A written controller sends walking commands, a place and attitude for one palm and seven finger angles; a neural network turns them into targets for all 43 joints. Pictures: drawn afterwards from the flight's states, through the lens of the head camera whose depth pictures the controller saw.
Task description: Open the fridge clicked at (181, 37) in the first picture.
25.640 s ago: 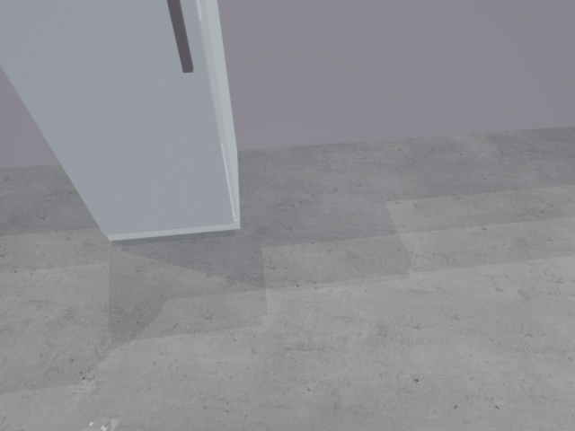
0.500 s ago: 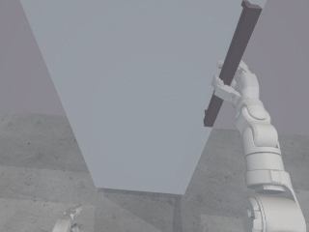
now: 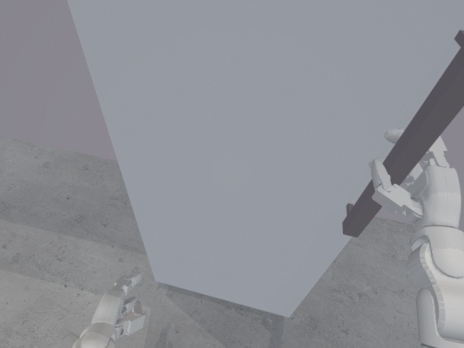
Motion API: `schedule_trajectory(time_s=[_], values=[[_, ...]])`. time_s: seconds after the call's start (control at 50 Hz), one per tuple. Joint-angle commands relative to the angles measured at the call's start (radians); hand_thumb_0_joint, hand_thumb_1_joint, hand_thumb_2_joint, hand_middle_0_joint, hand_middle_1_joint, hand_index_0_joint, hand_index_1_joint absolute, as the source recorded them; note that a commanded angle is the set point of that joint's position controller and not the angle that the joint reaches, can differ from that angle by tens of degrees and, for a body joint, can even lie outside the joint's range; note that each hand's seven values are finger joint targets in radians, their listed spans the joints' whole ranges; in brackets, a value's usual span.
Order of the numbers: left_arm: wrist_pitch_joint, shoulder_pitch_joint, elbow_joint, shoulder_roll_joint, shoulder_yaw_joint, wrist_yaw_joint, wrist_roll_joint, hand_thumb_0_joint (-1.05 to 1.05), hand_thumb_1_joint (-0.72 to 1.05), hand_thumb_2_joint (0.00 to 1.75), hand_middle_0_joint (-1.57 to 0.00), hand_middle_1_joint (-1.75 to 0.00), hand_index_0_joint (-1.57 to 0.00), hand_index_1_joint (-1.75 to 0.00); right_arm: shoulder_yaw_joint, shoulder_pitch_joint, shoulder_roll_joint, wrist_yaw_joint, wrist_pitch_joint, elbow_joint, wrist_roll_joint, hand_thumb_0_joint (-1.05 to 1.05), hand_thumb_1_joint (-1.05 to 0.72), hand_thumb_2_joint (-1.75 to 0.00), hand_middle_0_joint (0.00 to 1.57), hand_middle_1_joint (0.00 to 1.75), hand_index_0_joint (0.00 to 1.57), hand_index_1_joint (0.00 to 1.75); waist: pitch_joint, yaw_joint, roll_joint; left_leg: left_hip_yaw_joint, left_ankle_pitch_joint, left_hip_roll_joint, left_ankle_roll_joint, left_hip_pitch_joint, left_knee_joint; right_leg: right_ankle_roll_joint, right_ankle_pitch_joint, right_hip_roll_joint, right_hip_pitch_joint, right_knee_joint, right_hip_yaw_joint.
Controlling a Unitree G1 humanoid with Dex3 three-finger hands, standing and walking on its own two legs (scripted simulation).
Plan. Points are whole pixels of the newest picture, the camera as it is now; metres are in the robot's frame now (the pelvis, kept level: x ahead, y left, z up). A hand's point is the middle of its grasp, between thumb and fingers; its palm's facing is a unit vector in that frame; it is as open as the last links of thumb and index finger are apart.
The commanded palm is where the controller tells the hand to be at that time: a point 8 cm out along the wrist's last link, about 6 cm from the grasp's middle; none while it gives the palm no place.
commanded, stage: walk backward, drawing the door open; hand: right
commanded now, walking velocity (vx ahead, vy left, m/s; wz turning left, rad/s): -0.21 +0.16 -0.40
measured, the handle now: (393, 156) +0.37 -0.20 +0.20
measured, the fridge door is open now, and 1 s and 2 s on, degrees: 1 4 42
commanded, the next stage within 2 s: none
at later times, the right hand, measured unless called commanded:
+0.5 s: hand (378, 184) +0.33 -0.18 +0.18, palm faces +0.38 +0.88 -0.28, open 7.2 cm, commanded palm +0.27 -0.22 +0.20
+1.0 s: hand (376, 194) +0.31 -0.17 +0.18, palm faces +0.40 +0.89 -0.21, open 7.0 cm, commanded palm +0.25 -0.20 +0.20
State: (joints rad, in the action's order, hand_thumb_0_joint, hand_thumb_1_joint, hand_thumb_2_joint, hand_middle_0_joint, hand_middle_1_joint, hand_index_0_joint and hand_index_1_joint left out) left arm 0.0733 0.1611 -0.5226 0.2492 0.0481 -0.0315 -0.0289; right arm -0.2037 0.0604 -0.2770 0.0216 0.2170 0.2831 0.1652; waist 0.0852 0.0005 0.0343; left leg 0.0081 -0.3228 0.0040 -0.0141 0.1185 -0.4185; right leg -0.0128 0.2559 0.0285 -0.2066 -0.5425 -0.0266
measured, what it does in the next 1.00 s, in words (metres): steps on the spot, turning right: left foot, then right foot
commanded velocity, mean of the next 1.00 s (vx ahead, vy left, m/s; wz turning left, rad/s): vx -0.22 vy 0.12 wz -0.27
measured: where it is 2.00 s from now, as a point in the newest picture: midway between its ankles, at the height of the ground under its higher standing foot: outside the picture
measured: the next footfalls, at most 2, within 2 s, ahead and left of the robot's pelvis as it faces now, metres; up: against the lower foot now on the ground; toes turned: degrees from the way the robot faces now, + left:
left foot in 0.24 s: +0.09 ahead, +0.07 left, +0.00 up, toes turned -1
right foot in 0.66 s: +0.05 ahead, -0.12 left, +0.00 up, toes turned -15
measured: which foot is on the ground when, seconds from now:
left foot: down 0.00-0.08, up 0.10-0.22, down 0.24-0.70, up 0.72-0.88, down 0.90-1.00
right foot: down 0.00-0.26, up 0.28-0.64, down 0.66-0.92, up 0.94-1.00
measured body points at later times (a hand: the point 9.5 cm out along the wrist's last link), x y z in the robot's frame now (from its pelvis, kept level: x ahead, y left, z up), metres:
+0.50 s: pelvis +0.03 +0.03 -0.01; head +0.12 +0.06 +0.43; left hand +0.25 +0.22 -0.13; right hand +0.30 -0.22 +0.20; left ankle +0.05 +0.07 -0.74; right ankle +0.00 -0.09 -0.69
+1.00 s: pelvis +0.02 +0.07 -0.01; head +0.11 +0.06 +0.43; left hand +0.25 +0.20 -0.12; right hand +0.28 -0.21 +0.20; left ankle +0.06 +0.15 -0.74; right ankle -0.02 -0.08 -0.70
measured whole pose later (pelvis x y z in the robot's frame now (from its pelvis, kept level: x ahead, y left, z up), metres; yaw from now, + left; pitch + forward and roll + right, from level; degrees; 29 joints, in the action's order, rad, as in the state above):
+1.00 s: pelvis +0.02 +0.07 -0.01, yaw -16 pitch +1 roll -1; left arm -0.04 0.09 -0.58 0.14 0.05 -0.03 0.01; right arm -0.14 0.12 -0.28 0.11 -0.08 0.34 0.09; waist -0.18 0.03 0.03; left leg 0.03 -0.24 0.01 -0.05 0.28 -0.51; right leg 0.04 0.45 0.00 -0.42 -0.86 0.06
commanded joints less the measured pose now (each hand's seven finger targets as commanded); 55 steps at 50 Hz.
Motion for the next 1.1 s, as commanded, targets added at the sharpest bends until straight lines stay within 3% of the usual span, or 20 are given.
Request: schedule_trajectory(time_s=[0.0, 0.04, 0.06, 0.08, 0.1, 0.18, 0.2, 0.24, 0.26, 0.34, 0.58, 0.62, 0.66, 0.68, 0.82, 0.86, 0.9, 0.92, 0.98, 1.08], values=[[-0.031, -0.083, 0.133, 0.092, -0.052, -0.038, 0.016, 0.0, 0.9, 0.9, -0.2, -0.3, -0.2, -0.3, -0.061, 0.248, -0.207, 0.038, -0.271, 0.258, -0.063, 0.0, -0.9, -0.9, 0.45, 1.4, 0.45, 1.4, 0.2, 0.003, -0.021, 0.049, 1.064, -0.071, 0.03, -0.089, -0.162, -0.036, -0.61, -0.001, 0.093, -0.025, 0.007], [-0.036, -0.06, 0.132, 0.096, -0.062, -0.037, 0.014, 0.0, 0.9, 0.9, -0.2, -0.3, -0.2, -0.3, -0.061, 0.242, -0.206, 0.047, -0.301, 0.331, -0.053, 0.0, -0.9, -0.9, 0.45, 1.4, 0.45, 1.4, 0.261, 0.025, 0.085, 0.092, 0.837, 0.005, 0.066, 0.112, -0.335, -0.064, -1.053, 0.042, 0.371, 0.0, 0.057], [-0.042, -0.06, 0.136, 0.091, -0.073, -0.026, 0.019, 0.0, 0.9, 0.9, -0.2, -0.3, -0.2, -0.3, -0.061, 0.236, -0.188, 0.056, -0.307, 0.387, -0.048, 0.0, -0.9, -0.9, 0.45, 1.4, 0.45, 1.4, 0.259, 0.035, 0.198, 0.083, 0.358, 0.069, 0.073, 0.299, -0.426, -0.098, -1.379, 0.102, 0.54, 0.015, 0.144], [-0.052, -0.07, 0.134, 0.078, -0.076, -0.005, 0.04, 0.0, 0.9, 0.9, -0.2, -0.3, -0.2, -0.3, -0.049, 0.268, -0.162, 0.061, -0.319, 0.439, -0.06, 0.0, -0.9, -0.9, 0.45, 1.4, 0.45, 1.4, 0.211, 0.029, 0.316, 0.061, -0.079, 0.092, 0.051, 0.438, -0.429, -0.117, -1.514, 0.157, 0.628, 0.02, 0.216], [-0.06, -0.085, 0.126, 0.068, -0.077, 0.005, 0.055, 0.0, 0.9, 0.9, -0.2, -0.3, -0.2, -0.3, -0.07, 0.246, -0.164, 0.067, -0.319, 0.42, -0.076, 0.0, -0.9, -0.9, 0.45, 1.4, 0.45, 1.4, 0.152, 0.02, 0.309, 0.043, -0.178, 0.065, 0.032, 0.464, -0.377, -0.11, -1.435, 0.173, 0.595, 0.013, 0.234], [-0.087, -0.083, 0.139, 0.044, -0.065, 0.002, 0.027, 0.0, 0.9, 0.9, -0.2, -0.3, -0.2, -0.3, -0.095, 0.111, -0.184, 0.072, -0.338, 0.45, -0.08, 0.0, -0.9, -0.9, 0.45, 1.4, 0.45, 1.4, 0.127, 0.015, 0.153, 0.046, 0.248, 0.027, 0.022, 0.16, 0.025, -0.037, -1.065, 0.11, 0.366, -0.089, 0.175], [-0.095, -0.105, 0.152, 0.038, -0.06, -0.011, 0.02, 0.0, 0.9, 0.9, -0.2, -0.3, -0.2, -0.3, -0.124, 0.088, -0.215, 0.074, -0.349, 0.467, -0.082, 0.0, -0.9, -0.9, 0.45, 1.4, 0.45, 1.4, 0.121, -0.003, 0.068, 0.018, 0.559, -0.019, 0.013, -0.053, 0.071, -0.022, -0.784, 0.069, 0.148, -0.132, 0.137], [-0.131, -0.122, 0.165, 0.019, -0.054, -0.051, 0.034, 0.0, 0.9, 0.9, -0.2, -0.3, -0.2, -0.3, -0.157, -0.052, -0.216, 0.086, -0.354, 0.353, -0.072, 0.0, -0.9, -0.9, 0.45, 1.4, 0.45, 1.4, 0.11, -0.035, -0.119, -0.096, 1.151, -0.292, -0.078, -0.217, 0.001, 0.013, 0.224, -0.084, -0.217, -0.31, 0.055], [-0.14, -0.081, 0.156, 0.008, -0.06, -0.056, 0.029, 0.0, 0.9, 0.9, -0.2, -0.3, -0.2, -0.3, -0.174, -0.082, -0.206, 0.089, -0.346, 0.356, -0.072, 0.0, -0.9, -0.9, 0.45, 1.4, 0.45, 1.4, 0.096, -0.049, -0.224, -0.114, 1.301, -0.334, -0.061, -0.24, -0.047, 0.006, 0.325, -0.081, -0.291, -0.464, 0.044], [-0.152, -0.084, 0.106, -0.001, -0.05, -0.06, 0.043, 0.0, 0.9, 0.9, -0.2, -0.3, -0.2, -0.3, -0.139, 0.033, -0.175, 0.109, -0.384, 0.402, -0.106, 0.0, -0.9, -0.9, 0.45, 1.4, 0.45, 1.4, 0.21, -0.012, -0.181, -0.067, 1.187, -0.347, -0.097, -0.24, -0.112, 0.024, 0.244, -0.028, -0.325, -0.603, 0.056], [-0.126, -0.124, 0.115, 0.01, -0.035, -0.067, 0.039, 0.0, 0.9, 0.9, -0.2, -0.3, -0.2, -0.3, -0.044, 0.263, -0.156, 0.147, -0.425, 0.462, -0.107, 0.0, -0.9, -0.9, 0.45, 1.4, 0.45, 1.4, 0.239, -0.014, -0.132, 0.027, 0.998, -0.296, -0.048, -0.209, -0.138, 0.007, -0.031, 0.003, -0.119, -0.034, -0.013], [-0.123, -0.114, 0.113, 0.039, -0.049, -0.064, 0.037, 0.0, 0.9, 0.9, -0.2, -0.3, -0.2, -0.3, -0.015, 0.311, -0.152, 0.145, -0.442, 0.465, -0.099, 0.0, -0.9, -0.9, 0.45, 1.4, 0.45, 1.4, 0.283, -0.002, -0.022, 0.078, 0.831, -0.185, 0.041, -0.077, -0.242, -0.06, -0.528, 0.13, 0.081, 0.051, 0.132], [-0.131, -0.083, 0.118, 0.039, -0.053, -0.035, 0.027, 0.0, 0.9, 0.9, -0.2, -0.3, -0.2, -0.3, 0.013, 0.361, -0.126, 0.128, -0.45, 0.464, -0.092, 0.0, -0.9, -0.9, 0.45, 1.4, 0.45, 1.4, 0.303, 0.002, 0.194, 0.044, 0.065, -0.009, 0.075, 0.193, -0.411, -0.184, -1.245, 0.307, 0.346, 0.079, 0.364], [-0.146, -0.11, 0.104, 0.021, -0.051, -0.018, 0.044, 0.0, 0.9, 0.9, -0.2, -0.3, -0.2, -0.3, 0.021, 0.407, -0.13, 0.113, -0.457, 0.494, -0.113, 0.0, -0.9, -0.9, 0.45, 1.4, 0.45, 1.4, 0.267, 0.004, 0.284, -0.001, -0.244, 0.014, 0.032, 0.288, -0.434, -0.196, -1.354, 0.343, 0.37, 0.073, 0.41], [-0.18, -0.095, 0.094, 0.034, -0.074, 0.016, 0.041, 0.0, 0.9, 0.9, -0.2, -0.3, -0.2, -0.3, 0.02, 0.307, -0.132, 0.088, -0.444, 0.475, -0.114, 0.0, -0.9, -0.9, 0.45, 1.4, 0.45, 1.4, 0.275, 0.013, 0.186, 0.017, 0.074, 0.028, 0.03, 0.108, -0.064, -0.076, -1.035, 0.223, 0.337, 0.003, 0.204], [-0.175, -0.109, 0.101, 0.028, -0.062, 0.009, 0.032, 0.0, 0.9, 0.9, -0.2, -0.3, -0.2, -0.3, -0.007, 0.304, -0.159, 0.084, -0.445, 0.463, -0.108, 0.0, -0.9, -0.9, 0.45, 1.4, 0.45, 1.4, 0.274, 0.007, 0.098, 0.018, 0.4, -0.01, 0.032, -0.049, 0.036, -0.031, -0.854, 0.167, 0.202, -0.055, 0.14], [-0.171, -0.112, 0.114, 0.015, -0.068, -0.013, 0.023, 0.0, 0.9, 0.9, -0.2, -0.3, -0.2, -0.3, -0.053, 0.289, -0.201, 0.082, -0.443, 0.363, -0.097, 0.0, -0.9, -0.9, 0.45, 1.4, 0.45, 1.4, 0.262, 0.004, -0.232, -0.117, 1.06, -0.253, -0.078, -0.184, -0.028, 0.06, 0.028, -0.012, -0.116, -0.292, 0.009], [-0.171, -0.131, 0.12, 0.016, -0.07, -0.02, 0.025, 0.0, 0.9, 0.9, -0.2, -0.3, -0.2, -0.3, -0.084, 0.263, -0.213, 0.082, -0.431, 0.364, -0.09, 0.0, -0.9, -0.9, 0.45, 1.4, 0.45, 1.4, 0.26, -0.03, -0.312, -0.179, 1.173, -0.336, -0.128, -0.166, -0.044, 0.044, 0.303, -0.055, -0.194, -0.459, 0.074], [-0.172, -0.151, 0.094, -0.023, -0.022, -0.038, 0.044, 0.0, 0.9, 0.9, -0.2, -0.3, -0.2, -0.3, -0.073, 0.286, -0.177, 0.109, -0.432, 0.41, -0.107, 0.0, -0.9, -0.9, 0.45, 1.4, 0.45, 1.4, 0.247, -0.013, -0.171, -0.116, 1.12, -0.354, -0.165, -0.23, -0.097, 0.035, 0.306, -0.021, -0.286, -0.464, 0.083], [-0.161, -0.127, 0.089, -0.013, -0.034, -0.056, 0.054, 0.0, 0.9, 0.9, -0.2, -0.3, -0.2, -0.3, -0.016, 0.277, -0.13, 0.116, -0.44, 0.463, -0.111, 0.0, -0.9, -0.9, 0.45, 1.4, 0.45, 1.4, 0.263, -0.007, -0.159, -0.006, 0.927, -0.271, -0.119, -0.194, -0.113, 0.034, 0.095, -0.032, -0.154, -0.107, -0.029]])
